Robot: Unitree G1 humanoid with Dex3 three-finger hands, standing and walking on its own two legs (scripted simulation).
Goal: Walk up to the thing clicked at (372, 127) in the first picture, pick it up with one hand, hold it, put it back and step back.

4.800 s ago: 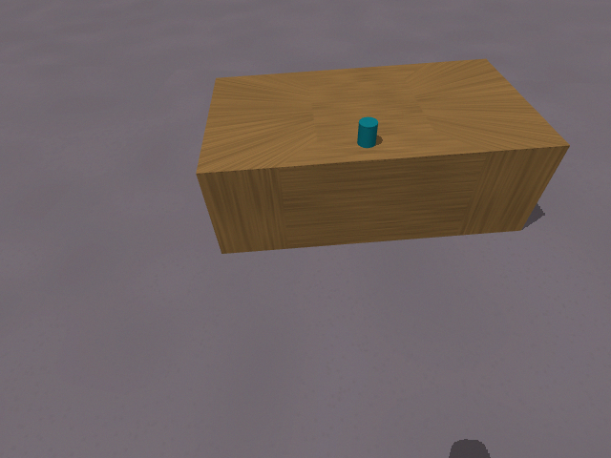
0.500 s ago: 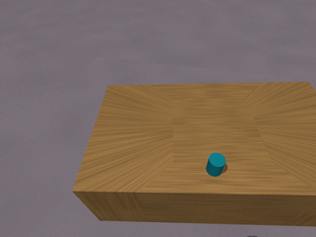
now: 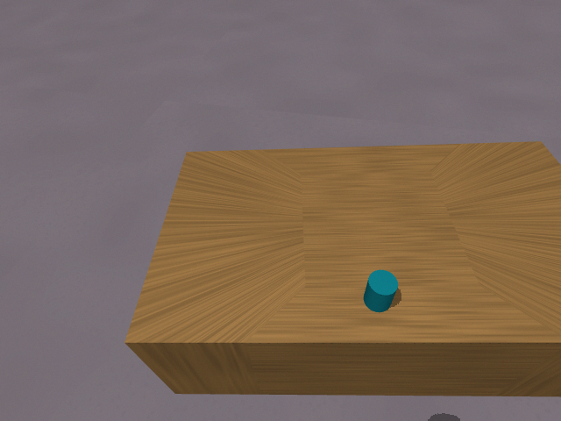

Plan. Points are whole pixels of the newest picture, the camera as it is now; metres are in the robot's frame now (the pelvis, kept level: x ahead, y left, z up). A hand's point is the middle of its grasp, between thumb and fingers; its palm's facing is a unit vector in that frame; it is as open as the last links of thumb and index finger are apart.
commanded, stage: walk up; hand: right
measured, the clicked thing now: (380, 291) +0.47 -0.20 -0.29
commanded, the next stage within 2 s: stand in 0.16 s
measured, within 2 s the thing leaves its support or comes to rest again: neither
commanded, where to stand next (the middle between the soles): +0.06 +0.01 m, yaw -1 degrees
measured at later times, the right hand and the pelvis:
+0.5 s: hand out of the picture +0.09 -0.26 -0.16, palm faces -0.03 +0.94 -0.33, open 7.4 cm; pelvis +0.01 +0.00 +0.00, yaw +0 degrees
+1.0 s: hand out of the picture +0.09 -0.26 -0.16, palm faces -0.03 +0.94 -0.33, open 7.4 cm; pelvis +0.02 -0.01 +0.00, yaw +0 degrees
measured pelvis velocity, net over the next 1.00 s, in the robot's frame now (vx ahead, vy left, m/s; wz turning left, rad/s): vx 0.02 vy -0.01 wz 0.01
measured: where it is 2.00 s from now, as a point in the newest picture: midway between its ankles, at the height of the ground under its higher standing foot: outside the picture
